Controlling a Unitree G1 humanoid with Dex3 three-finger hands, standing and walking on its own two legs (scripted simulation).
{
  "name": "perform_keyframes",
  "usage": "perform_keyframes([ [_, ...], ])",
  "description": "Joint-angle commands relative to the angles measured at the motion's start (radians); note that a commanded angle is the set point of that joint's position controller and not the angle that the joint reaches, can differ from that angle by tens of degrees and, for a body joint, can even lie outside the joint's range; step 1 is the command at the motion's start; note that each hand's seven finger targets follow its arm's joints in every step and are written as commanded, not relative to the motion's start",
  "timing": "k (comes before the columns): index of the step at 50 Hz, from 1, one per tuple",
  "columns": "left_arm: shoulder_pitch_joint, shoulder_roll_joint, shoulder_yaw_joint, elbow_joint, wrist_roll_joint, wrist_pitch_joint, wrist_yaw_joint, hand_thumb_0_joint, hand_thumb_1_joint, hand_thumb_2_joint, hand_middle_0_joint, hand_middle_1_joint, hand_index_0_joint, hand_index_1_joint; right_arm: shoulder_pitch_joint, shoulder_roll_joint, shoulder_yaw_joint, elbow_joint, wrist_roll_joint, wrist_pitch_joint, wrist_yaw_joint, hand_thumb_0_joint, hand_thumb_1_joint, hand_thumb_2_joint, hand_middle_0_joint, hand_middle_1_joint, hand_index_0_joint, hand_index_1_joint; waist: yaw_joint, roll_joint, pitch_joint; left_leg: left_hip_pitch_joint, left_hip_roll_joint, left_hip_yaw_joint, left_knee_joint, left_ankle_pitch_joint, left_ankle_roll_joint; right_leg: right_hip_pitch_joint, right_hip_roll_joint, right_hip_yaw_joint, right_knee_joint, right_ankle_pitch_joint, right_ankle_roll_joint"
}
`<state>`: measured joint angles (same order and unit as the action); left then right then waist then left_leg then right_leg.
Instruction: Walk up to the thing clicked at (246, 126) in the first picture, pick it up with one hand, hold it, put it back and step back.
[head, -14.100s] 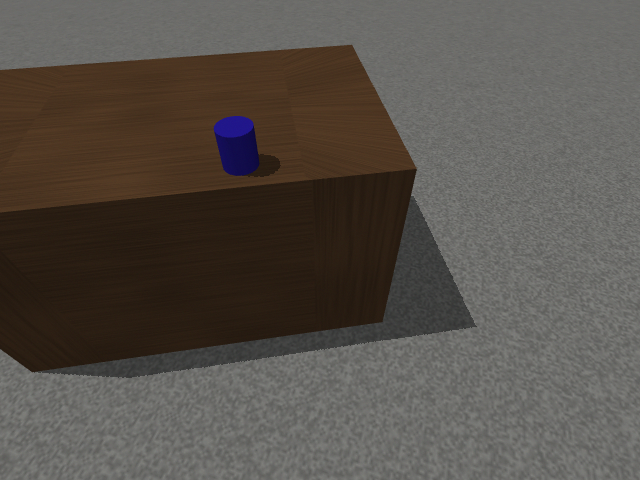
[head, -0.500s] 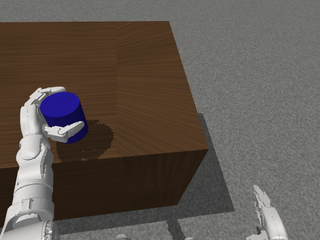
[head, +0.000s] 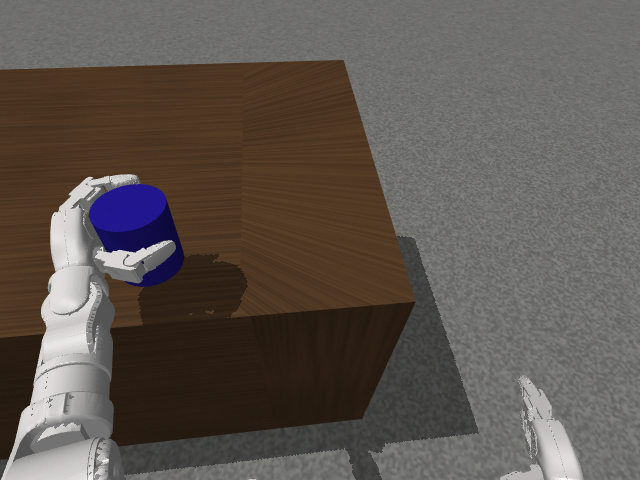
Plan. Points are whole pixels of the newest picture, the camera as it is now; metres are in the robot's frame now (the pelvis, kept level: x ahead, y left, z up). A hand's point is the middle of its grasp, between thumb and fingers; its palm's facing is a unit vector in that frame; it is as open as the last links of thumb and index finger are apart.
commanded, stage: lift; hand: left
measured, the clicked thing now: (141, 236) +0.43 +0.22 +0.08
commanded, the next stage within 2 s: hold in 1.04 s
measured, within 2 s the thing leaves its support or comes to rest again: neither
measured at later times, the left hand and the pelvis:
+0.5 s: hand (117, 215) +0.37 +0.20 +0.17, palm faces +0.24 -0.97 -0.02, open 11.7 cm; pelvis +0.00 +0.00 +0.02, yaw +1 degrees
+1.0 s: hand (102, 215) +0.33 +0.19 +0.22, palm faces +0.23 -0.97 -0.01, open 11.7 cm; pelvis -0.01 -0.01 +0.03, yaw +1 degrees
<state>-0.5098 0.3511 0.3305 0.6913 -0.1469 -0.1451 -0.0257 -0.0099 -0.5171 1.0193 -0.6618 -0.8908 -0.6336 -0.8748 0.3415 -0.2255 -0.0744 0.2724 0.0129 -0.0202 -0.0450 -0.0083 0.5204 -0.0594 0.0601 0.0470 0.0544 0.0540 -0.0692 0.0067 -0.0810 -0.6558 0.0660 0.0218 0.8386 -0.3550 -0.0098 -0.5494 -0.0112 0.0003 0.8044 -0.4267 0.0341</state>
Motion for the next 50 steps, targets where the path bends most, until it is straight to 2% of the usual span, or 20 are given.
perform_keyframes([
  [1, -0.529, 0.260, 0.045, -0.408, -0.035, -0.112, 0.012, 0.000, 0.056, 1.280, -1.232, -1.393, -1.257, -1.397, -0.040, -0.124, -0.064, -0.165, 0.009, -0.067, -0.016, 0.000, 0.533, -0.055, 0.049, 0.050, 0.049, 0.050, 0.016, 0.118, -0.458, 0.393, -0.030, -0.010, -0.092, 0.336, 0.014, 0.083, 0.025, -0.026, -0.104, 0.366, -0.024],
  [4, -0.522, 0.223, 0.015, -0.451, -0.034, -0.092, 0.017, 0.000, 0.041, 1.294, -1.222, -1.391, -1.244, -1.399, -0.046, -0.094, -0.041, -0.173, 0.011, -0.075, -0.020, 0.000, 0.536, -0.056, 0.049, 0.050, 0.049, 0.050, 0.015, 0.119, -0.462, 0.418, -0.029, -0.006, -0.098, 0.364, 0.013, 0.104, 0.023, -0.027, -0.114, 0.390, -0.022],
  [6, -0.485, 0.251, 0.040, -0.477, -0.034, -0.070, 0.031, 0.000, 0.032, 1.291, -1.233, -1.396, -1.256, -1.404, -0.033, -0.154, -0.094, -0.127, 0.010, -0.075, -0.028, 0.000, 0.535, -0.055, 0.049, 0.050, 0.049, 0.050, 0.020, 0.146, -0.458, 0.444, -0.025, -0.008, -0.107, 0.405, 0.008, 0.099, 0.027, -0.032, -0.115, 0.408, -0.026],
  [7, -0.491, 0.221, 0.014, -0.493, -0.036, -0.060, 0.031, 0.000, -0.003, 1.279, -1.222, -1.390, -1.246, -1.398, -0.014, -0.127, -0.069, -0.128, 0.011, -0.077, -0.026, 0.000, 0.536, -0.054, 0.048, 0.050, 0.049, 0.050, 0.011, 0.139, -0.427, 0.446, -0.025, -0.005, -0.113, 0.392, 0.009, 0.099, 0.027, -0.032, -0.125, 0.403, -0.024],
  [9, -0.493, 0.228, 0.022, -0.542, -0.031, -0.037, 0.042, 0.000, 0.017, 1.282, -1.221, -1.392, -1.245, -1.398, -0.039, -0.124, -0.064, -0.129, 0.015, -0.084, -0.031, 0.000, 0.539, -0.054, 0.049, 0.050, 0.049, 0.050, 0.017, 0.117, -0.413, 0.433, -0.029, -0.001, -0.130, 0.357, 0.010, 0.125, 0.024, -0.031, -0.141, 0.391, -0.023],
  [14, -0.429, 0.216, 0.036, -0.641, -0.036, 0.045, 0.064, 0.000, 0.010, 1.256, -1.211, -1.376, -1.236, -1.380, -0.046, -0.153, -0.100, -0.126, 0.020, -0.099, -0.044, 0.000, 0.540, -0.052, 0.049, 0.050, 0.049, 0.050, 0.027, 0.082, -0.385, 0.436, -0.035, 0.013, -0.161, 0.320, 0.010, 0.180, 0.020, -0.032, -0.177, 0.374, -0.021],
  [15, -0.419, 0.178, 0.009, -0.657, -0.037, 0.065, 0.064, 0.000, 0.008, 1.254, -1.210, -1.378, -1.236, -1.382, -0.047, -0.138, -0.085, -0.112, 0.021, -0.101, -0.046, 0.000, 0.537, -0.052, 0.049, 0.050, 0.049, 0.050, 0.023, 0.074, -0.365, 0.441, -0.036, 0.014, -0.166, 0.328, 0.011, 0.180, 0.020, -0.033, -0.182, 0.383, -0.020],
  [16, -0.400, 0.182, 0.022, -0.666, -0.039, 0.083, 0.065, 0.000, 0.008, 1.260, -1.207, -1.379, -1.232, -1.384, -0.045, -0.109, -0.063, -0.081, 0.024, -0.103, -0.045, 0.000, 0.542, -0.051, 0.049, 0.050, 0.049, 0.050, 0.040, 0.067, -0.327, 0.418, -0.040, 0.017, -0.172, 0.313, 0.011, 0.188, 0.018, -0.033, -0.189, 0.372, -0.019],
  [17, -0.380, 0.189, 0.034, -0.680, -0.040, 0.102, 0.064, 0.000, 0.007, 1.263, -1.211, -1.384, -1.238, -1.388, -0.040, -0.137, -0.086, -0.086, 0.023, -0.106, -0.048, 0.000, 0.539, -0.052, 0.049, 0.050, 0.049, 0.050, 0.031, 0.062, -0.362, 0.455, -0.035, 0.014, -0.174, 0.342, 0.013, 0.195, 0.018, -0.034, -0.190, 0.392, -0.017],
  [20, -0.383, 0.133, -0.002, -0.734, -0.042, 0.153, 0.064, 0.000, 0.027, 1.292, -1.229, -1.411, -1.256, -1.414, -0.081, -0.104, -0.050, -0.108, 0.023, -0.124, -0.050, 0.000, 0.546, -0.050, 0.049, 0.050, 0.049, 0.050, 0.040, 0.046, -0.326, 0.465, -0.035, 0.010, -0.200, 0.320, 0.011, 0.203, 0.020, -0.043, -0.207, 0.359, -0.019],
  [21, -0.373, 0.143, 0.005, -0.737, -0.042, 0.168, 0.066, 0.000, 0.038, 1.292, -1.229, -1.410, -1.255, -1.415, -0.095, -0.123, -0.068, -0.096, 0.024, -0.130, -0.052, 0.000, 0.546, -0.050, 0.049, 0.050, 0.049, 0.050, 0.044, 0.049, -0.290, 0.450, -0.037, 0.013, -0.210, 0.299, 0.010, 0.203, 0.019, -0.043, -0.213, 0.339, -0.021],
  [25, -0.348, 0.136, 0.010, -0.804, -0.043, 0.228, 0.066, 0.000, 0.063, 1.296, -1.238, -1.418, -1.264, -1.422, -0.060, -0.095, -0.040, -0.064, 0.022, -0.149, -0.048, 0.000, 0.546, -0.050, 0.049, 0.050, 0.049, 0.050, 0.052, 0.052, -0.269, 0.464, -0.041, 0.015, -0.239, 0.253, 0.010, 0.220, 0.017, -0.046, -0.243, 0.296, -0.024],
  [28, -0.346, 0.127, 0.012, -0.846, -0.054, 0.275, 0.066, 0.000, 0.091, 1.302, -1.239, -1.419, -1.265, -1.422, -0.056, -0.116, -0.062, -0.022, 0.021, -0.168, -0.052, 0.000, 0.548, -0.050, 0.049, 0.050, 0.049, 0.050, 0.042, 0.056, -0.247, 0.489, -0.042, 0.014, -0.259, 0.228, 0.011, 0.214, 0.016, -0.047, -0.264, 0.272, -0.023],
  [29, -0.360, 0.138, 0.014, -0.890, -0.051, 0.285, 0.071, 0.000, 0.097, 1.295, -1.233, -1.416, -1.261, -1.417, -0.094, -0.139, -0.079, -0.039, 0.020, -0.175, -0.056, 0.000, 0.546, -0.050, 0.049, 0.050, 0.049, 0.050, 0.048, 0.061, -0.266, 0.500, -0.041, 0.013, -0.264, 0.229, 0.009, 0.218, 0.016, -0.048, -0.267, 0.268, -0.025],
  [32, -0.371, 0.109, -0.009, -0.930, -0.049, 0.317, 0.078, 0.000, 0.100, 1.305, -1.247, -1.431, -1.274, -1.433, -0.117, -0.103, -0.056, -0.010, 0.019, -0.194, -0.054, 0.000, 0.536, -0.052, 0.049, 0.050, 0.049, 0.050, 0.053, 0.071, -0.235, 0.502, -0.043, 0.012, -0.276, 0.226, 0.009, 0.225, 0.014, -0.049, -0.278, 0.262, -0.026],
  [36, -0.351, 0.110, 0.008, -0.970, -0.061, 0.357, 0.076, 0.000, 0.102, 1.302, -1.242, -1.419, -1.266, -1.425, -0.141, -0.128, -0.073, 0.034, 0.016, -0.224, -0.063, 0.000, 0.535, -0.053, 0.049, 0.050, 0.049, 0.050, 0.051, 0.052, -0.240, 0.525, -0.046, 0.009, -0.296, 0.184, 0.012, 0.224, 0.014, -0.049, -0.302, 0.223, -0.026],
  [38, -0.355, 0.110, 0.008, -0.990, -0.062, 0.375, 0.076, 0.000, 0.099, 1.290, -1.235, -1.410, -1.260, -1.415, -0.129, -0.093, -0.046, 0.076, 0.015, -0.232, -0.063, 0.000, 0.532, -0.054, 0.049, 0.050, 0.049, 0.050, 0.058, 0.055, -0.223, 0.518, -0.050, 0.013, -0.297, 0.189, 0.016, 0.224, 0.010, -0.047, -0.312, 0.229, -0.024],
  [45, -0.311, 0.112, 0.022, -1.000, -0.068, 0.447, 0.074, 0.000, 0.074, 1.285, -1.238, -1.414, -1.261, -1.420, -0.151, -0.129, -0.077, 0.135, 0.012, -0.259, -0.075, 0.000, 0.524, -0.056, 0.049, 0.050, 0.049, 0.050, 0.058, 0.026, -0.222, 0.537, -0.055, 0.014, -0.304, 0.221, 0.021, 0.255, 0.007, -0.048, -0.325, 0.260, -0.018],
  [49, -0.327, 0.094, 0.008, -1.031, -0.071, 0.466, 0.069, 0.000, 0.070, 1.273, -1.234, -1.403, -1.257, -1.410, -0.190, -0.091, -0.046, 0.141, 0.014, -0.271, -0.072, 0.000, 0.523, -0.057, 0.049, 0.050, 0.049, 0.050, 0.071, 0.030, -0.205, 0.531, -0.055, 0.009, -0.323, 0.195, 0.019, 0.259, 0.009, -0.053, -0.339, 0.226, -0.021],
  [50, -0.313, 0.104, 0.025, -1.012, -0.075, 0.475, 0.070, 0.000, 0.057, 1.267, -1.233, -1.401, -1.255, -1.408, -0.186, -0.122, -0.070, 0.161, 0.013, -0.272, -0.076, 0.000, 0.520, -0.058, 0.049, 0.050, 0.049, 0.050, 0.069, 0.019, -0.210, 0.539, -0.053, 0.007, -0.324, 0.206, 0.020, 0.258, 0.009, -0.054, -0.337, 0.236, -0.020],
])
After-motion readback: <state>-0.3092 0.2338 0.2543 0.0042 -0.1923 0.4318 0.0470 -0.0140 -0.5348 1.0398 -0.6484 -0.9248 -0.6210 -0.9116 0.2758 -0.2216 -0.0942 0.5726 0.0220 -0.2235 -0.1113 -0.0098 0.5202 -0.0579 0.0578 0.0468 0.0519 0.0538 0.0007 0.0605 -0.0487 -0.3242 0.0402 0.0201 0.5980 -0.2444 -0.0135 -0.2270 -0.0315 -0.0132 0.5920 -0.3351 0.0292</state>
